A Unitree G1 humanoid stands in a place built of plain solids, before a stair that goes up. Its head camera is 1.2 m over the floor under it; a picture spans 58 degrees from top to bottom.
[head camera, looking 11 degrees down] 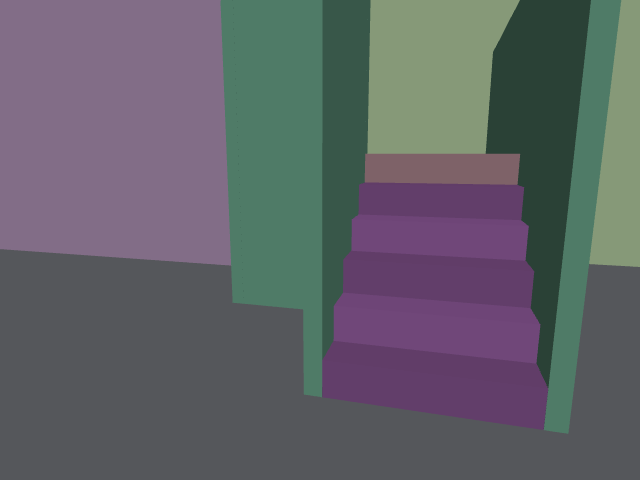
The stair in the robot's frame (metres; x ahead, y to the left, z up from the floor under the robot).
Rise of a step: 0.20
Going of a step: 0.24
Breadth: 1.02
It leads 15 degrees to the right of straight ahead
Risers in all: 6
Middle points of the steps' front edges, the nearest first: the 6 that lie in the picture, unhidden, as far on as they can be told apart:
1.87 -0.50 0.20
2.10 -0.57 0.41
2.33 -0.63 0.61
2.56 -0.69 0.81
2.79 -0.75 1.01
3.02 -0.82 1.22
